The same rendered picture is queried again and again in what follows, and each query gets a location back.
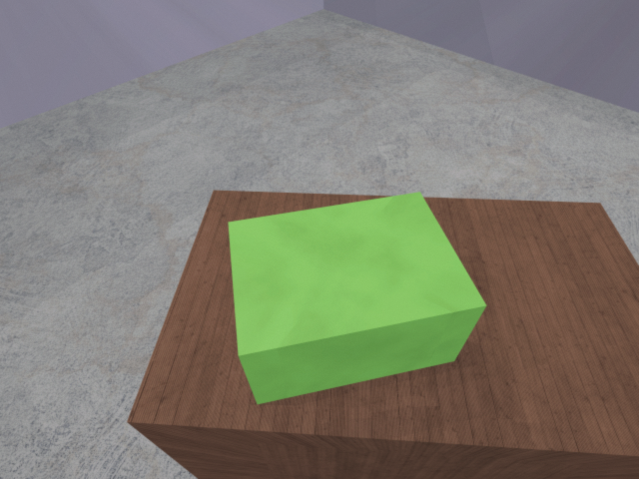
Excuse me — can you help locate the pedestal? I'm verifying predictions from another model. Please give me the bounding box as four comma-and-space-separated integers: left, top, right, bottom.
127, 191, 639, 479

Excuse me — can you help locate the carton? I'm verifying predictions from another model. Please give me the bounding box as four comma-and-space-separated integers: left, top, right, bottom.
229, 192, 486, 404

